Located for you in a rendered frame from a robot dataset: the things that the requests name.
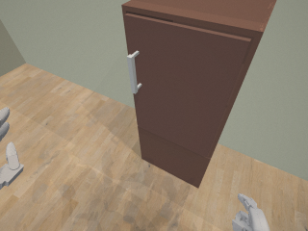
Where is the cupboard door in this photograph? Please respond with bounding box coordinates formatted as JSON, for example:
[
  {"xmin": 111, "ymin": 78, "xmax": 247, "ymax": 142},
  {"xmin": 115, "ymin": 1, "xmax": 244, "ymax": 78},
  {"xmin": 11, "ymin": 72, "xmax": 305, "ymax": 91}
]
[{"xmin": 124, "ymin": 13, "xmax": 251, "ymax": 157}]

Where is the handle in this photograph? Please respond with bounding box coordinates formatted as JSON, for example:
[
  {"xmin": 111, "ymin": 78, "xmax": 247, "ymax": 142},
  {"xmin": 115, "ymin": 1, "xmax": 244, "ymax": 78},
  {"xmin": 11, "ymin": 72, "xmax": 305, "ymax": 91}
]
[{"xmin": 126, "ymin": 50, "xmax": 142, "ymax": 94}]

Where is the right robot hand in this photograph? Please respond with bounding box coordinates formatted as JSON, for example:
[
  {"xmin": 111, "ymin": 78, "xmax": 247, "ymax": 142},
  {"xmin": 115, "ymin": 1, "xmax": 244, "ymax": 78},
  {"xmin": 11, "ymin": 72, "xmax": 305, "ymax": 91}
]
[{"xmin": 232, "ymin": 193, "xmax": 270, "ymax": 231}]

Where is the left robot hand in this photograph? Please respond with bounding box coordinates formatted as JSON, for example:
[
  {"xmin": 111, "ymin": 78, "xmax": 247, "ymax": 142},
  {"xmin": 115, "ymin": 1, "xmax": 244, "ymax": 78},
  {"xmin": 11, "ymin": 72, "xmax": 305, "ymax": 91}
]
[{"xmin": 0, "ymin": 107, "xmax": 24, "ymax": 190}]

